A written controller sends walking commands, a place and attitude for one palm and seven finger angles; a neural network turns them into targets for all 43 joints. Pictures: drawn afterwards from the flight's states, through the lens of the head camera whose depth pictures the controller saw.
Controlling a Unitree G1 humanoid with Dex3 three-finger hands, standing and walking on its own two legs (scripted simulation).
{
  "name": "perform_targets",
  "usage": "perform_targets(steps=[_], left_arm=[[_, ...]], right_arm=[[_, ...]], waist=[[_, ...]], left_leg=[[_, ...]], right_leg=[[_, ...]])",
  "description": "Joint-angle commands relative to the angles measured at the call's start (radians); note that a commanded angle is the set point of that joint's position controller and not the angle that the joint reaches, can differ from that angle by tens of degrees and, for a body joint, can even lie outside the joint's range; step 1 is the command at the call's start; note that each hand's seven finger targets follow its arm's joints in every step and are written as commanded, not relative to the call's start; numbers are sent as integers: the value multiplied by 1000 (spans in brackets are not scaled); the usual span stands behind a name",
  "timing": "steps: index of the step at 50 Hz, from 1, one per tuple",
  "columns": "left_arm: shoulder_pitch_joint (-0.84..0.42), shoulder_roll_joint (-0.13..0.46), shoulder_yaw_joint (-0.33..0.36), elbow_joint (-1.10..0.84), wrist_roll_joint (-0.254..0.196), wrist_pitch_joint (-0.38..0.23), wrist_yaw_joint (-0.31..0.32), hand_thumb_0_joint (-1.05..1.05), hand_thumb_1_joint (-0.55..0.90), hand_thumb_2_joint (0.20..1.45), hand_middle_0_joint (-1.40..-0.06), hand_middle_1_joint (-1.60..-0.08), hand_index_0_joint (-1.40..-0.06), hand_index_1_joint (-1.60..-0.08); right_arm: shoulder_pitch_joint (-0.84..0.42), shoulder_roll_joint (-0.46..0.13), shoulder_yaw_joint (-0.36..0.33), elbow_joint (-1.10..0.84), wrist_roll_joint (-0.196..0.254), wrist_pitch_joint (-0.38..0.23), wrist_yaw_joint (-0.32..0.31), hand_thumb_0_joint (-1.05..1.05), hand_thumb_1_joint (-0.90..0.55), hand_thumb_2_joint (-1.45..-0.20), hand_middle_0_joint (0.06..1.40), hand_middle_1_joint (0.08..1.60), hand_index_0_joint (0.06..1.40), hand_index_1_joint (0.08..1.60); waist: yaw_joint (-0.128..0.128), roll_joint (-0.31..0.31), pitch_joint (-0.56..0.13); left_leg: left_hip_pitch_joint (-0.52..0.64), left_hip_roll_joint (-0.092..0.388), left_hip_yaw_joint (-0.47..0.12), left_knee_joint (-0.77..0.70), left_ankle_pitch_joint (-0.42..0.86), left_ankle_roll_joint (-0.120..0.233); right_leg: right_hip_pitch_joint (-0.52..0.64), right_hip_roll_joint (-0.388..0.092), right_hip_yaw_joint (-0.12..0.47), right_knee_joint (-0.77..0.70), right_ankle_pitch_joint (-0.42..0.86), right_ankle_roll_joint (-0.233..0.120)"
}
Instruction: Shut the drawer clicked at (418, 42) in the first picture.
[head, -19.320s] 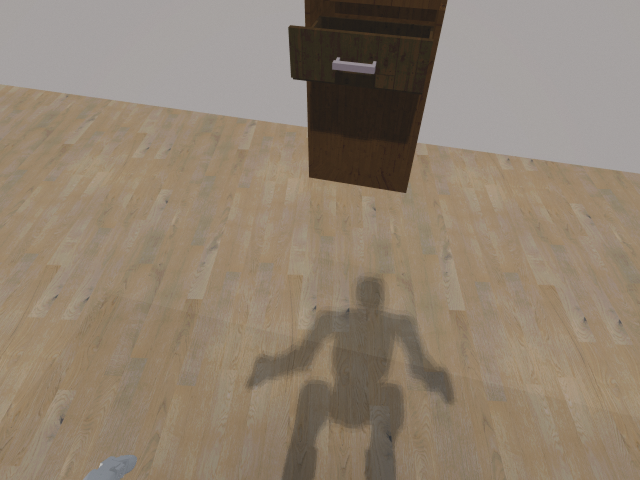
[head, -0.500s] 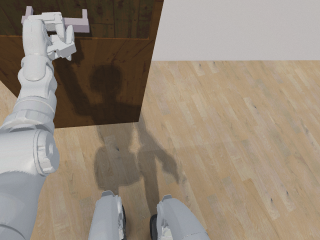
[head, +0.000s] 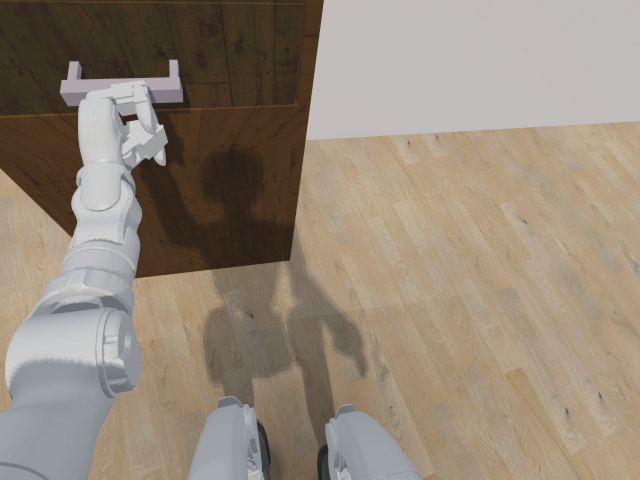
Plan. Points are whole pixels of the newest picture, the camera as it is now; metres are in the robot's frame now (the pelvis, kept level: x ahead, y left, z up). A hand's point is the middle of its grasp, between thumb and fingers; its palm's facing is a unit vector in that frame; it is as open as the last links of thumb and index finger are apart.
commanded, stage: pull the fist back off the drawer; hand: left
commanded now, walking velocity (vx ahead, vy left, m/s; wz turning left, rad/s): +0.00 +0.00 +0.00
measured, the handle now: (125, 79) +0.61 +0.20 +0.06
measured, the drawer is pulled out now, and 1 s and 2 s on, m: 0.00 0.00 0.00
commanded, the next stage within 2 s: draw the hand back to the body in 0.10 s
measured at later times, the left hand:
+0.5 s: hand (110, 170) +0.43 +0.17 +0.12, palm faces +0.12 -0.99 -0.02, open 3.3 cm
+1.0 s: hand out of the picture +0.30 +0.21 +0.19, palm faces +0.28 -0.92 -0.27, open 3.3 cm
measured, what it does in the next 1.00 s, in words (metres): rises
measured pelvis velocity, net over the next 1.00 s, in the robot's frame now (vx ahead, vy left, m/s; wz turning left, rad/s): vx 0.04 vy -0.02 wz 0.07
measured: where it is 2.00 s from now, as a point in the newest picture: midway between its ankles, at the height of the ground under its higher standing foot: outside the picture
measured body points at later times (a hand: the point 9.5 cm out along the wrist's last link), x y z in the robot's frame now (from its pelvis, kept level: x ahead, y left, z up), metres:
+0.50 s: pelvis +0.06 -0.02 +0.06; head +0.13 -0.01 +0.50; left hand +0.42 +0.23 +0.12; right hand +0.16 -0.27 -0.06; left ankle +0.07 +0.07 -0.63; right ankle +0.00 -0.12 -0.63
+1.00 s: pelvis +0.04 -0.02 +0.10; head +0.04 -0.03 +0.55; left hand +0.28 +0.26 +0.21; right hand +0.24 -0.23 +0.02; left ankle +0.07 +0.07 -0.63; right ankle +0.00 -0.12 -0.63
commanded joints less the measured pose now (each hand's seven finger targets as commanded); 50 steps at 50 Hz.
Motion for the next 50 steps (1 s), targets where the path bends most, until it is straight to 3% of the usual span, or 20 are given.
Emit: perform_targets(steps=[1,4,8,10,12,14,16,19,21,23,24,26,29,32,35,36,37,38,44,50], left_arm=[[-355,182,22,-284,-27,-89,-5,0,900,900,-1400,-1600,-1400,-1600],[-375,171,15,-329,-38,-121,-14,0,900,900,-1400,-1600,-1400,-1600],[-295,149,0,-360,-45,-144,-40,0,900,900,-1400,-1600,-1400,-1600],[-262,97,-37,-373,-54,-136,-56,0,900,900,-1400,-1600,-1400,-1600],[-92,110,-18,-482,-81,-107,-73,0,900,900,-1400,-1600,-1400,-1600],[66,101,-28,-598,-112,-65,-90,0,900,900,-1400,-1600,-1400,-1600],[214,78,-34,-739,-146,-16,-98,0,900,900,-1400,-1600,-1400,-1600],[337,77,-32,-844,-182,32,-94,0,900,900,-1400,-1600,-1400,-1600],[379,65,-38,-885,-189,45,-86,0,900,900,-1400,-1600,-1400,-1600],[402,43,-57,-907,-194,46,-89,0,900,900,-1400,-1600,-1400,-1600],[380,49,-69,-945,-191,38,-95,0,900,900,-1400,-1600,-1400,-1600],[410,14,-108,-953,-192,38,-119,0,900,900,-1400,-1600,-1400,-1600],[452,4,-144,-1028,-211,62,-173,0,900,900,-1400,-1600,-1400,-1600],[506,9,-145,-1085,-236,103,-206,0,900,900,-1400,-1600,-1400,-1600],[598,56,-72,-1127,-263,140,-201,0,900,900,-1400,-1600,-1400,-1600],[656,154,-85,-1182,-130,177,-96,0,900,900,-1400,-1600,-1400,-1600],[706,91,-114,-1198,-122,208,-45,0,900,900,-1400,-1600,-1400,-1600],[740,68,-128,-1215,-121,230,-22,0,900,900,-1400,-1600,-1400,-1600],[810,113,-89,-1317,-90,290,59,0,900,900,-1400,-1600,-1400,-1600],[938,67,-123,-1491,-83,304,87,0,900,900,-1400,-1600,-1400,-1600]], right_arm=[[131,-196,-77,-65,10,7,-13,0,-900,-900,200,300,200,300],[129,-185,-79,-58,12,10,-17,0,-900,-900,200,300,200,300],[118,-176,-88,-49,17,20,-19,0,-900,-900,200,300,200,300],[111,-172,-94,-45,22,25,-17,0,-900,-900,200,300,200,300],[90,-175,-100,-85,35,35,-13,0,-900,-900,200,300,200,300],[75,-172,-99,-126,50,37,-13,0,-900,-900,200,300,200,300],[46,-161,-100,-162,69,35,-13,0,-900,-900,200,300,200,300],[5,-154,-89,-189,86,21,-29,0,-900,-900,200,300,200,300],[-18,-148,-84,-191,90,10,-40,0,-900,-900,200,300,200,300],[-47,-145,-81,-194,94,-3,-47,0,-900,-900,200,300,200,300],[-64,-147,-82,-192,97,-9,-54,0,-900,-900,200,300,200,300],[-87,-142,-75,-192,97,-21,-60,0,-900,-900,200,300,200,300],[-112,-147,-72,-206,101,-41,-68,0,-900,-900,200,300,200,300],[-154,-148,-67,-226,107,-62,-82,0,-900,-900,200,300,200,300],[-196,-144,-55,-247,108,-82,-94,0,-900,-900,200,300,200,300],[-276,-127,-55,-259,105,-51,-112,0,-900,-900,200,300,200,300],[-283,-112,-45,-273,104,-38,-124,0,-900,-900,200,300,200,300],[-293,-110,-42,-281,106,-35,-131,0,-900,-900,200,300,200,300],[-348,-107,-24,-260,99,-21,-160,0,-900,-900,200,300,200,300],[-373,-96,-14,-250,90,-64,-159,0,-900,-900,200,300,200,300]], waist=[[18,78,-483],[8,62,-460],[29,91,-513],[28,107,-513],[87,119,-588],[122,124,-631],[140,53,-614],[138,-66,-480],[130,-96,-391],[119,-90,-301],[112,-48,-275],[110,14,-252],[117,63,-286],[135,24,-290],[165,-49,-259],[219,-43,-247],[199,-63,-187],[200,-84,-150],[209,-67,-61],[214,26,-13]], left_leg=[[670,5,-160,-162,197,-48],[652,-3,-135,-140,250,-42],[701,-10,-115,-123,379,-47],[761,-6,-120,-124,438,-50],[821,-12,-104,-152,516,-51],[881,-19,-95,-181,625,-48],[875,-25,-72,-208,664,-39],[771,-41,-36,-252,574,-23],[741,-44,-27,-286,499,-21],[731,-46,-28,-319,396,-24],[757,-46,-27,-323,391,-23],[823,-44,-38,-345,386,-26],[915,-46,-48,-346,458,-23],[950,-40,-67,-386,459,-27],[925,-46,-65,-432,414,-24],[973,-52,-48,-489,374,-33],[968,-48,-45,-528,347,-33],[961,-46,-46,-548,320,-32],[1052,-43,-44,-666,272,-26],[1188,-30,-65,-759,287,-31]], right_leg=[[6,7,37,-184,181,-12],[47,9,52,-187,238,-7],[105,8,59,-177,371,-8],[81,7,50,-178,403,-8],[190,8,55,-200,482,-12],[297,7,56,-221,592,-11],[407,2,61,-259,713,1],[541,-14,81,-302,837,20],[554,-19,83,-328,819,30],[528,-17,78,-360,699,28],[510,-16,82,-369,655,22],[476,-15,76,-395,580,16],[503,-20,81,-413,636,14],[533,-23,65,-436,614,12],[603,-27,64,-464,605,13],[632,-66,127,-543,610,14],[655,-69,117,-569,580,15],[661,-70,114,-586,548,18],[762,-70,116,-712,447,12],[801,-65,100,-788,397,-6]])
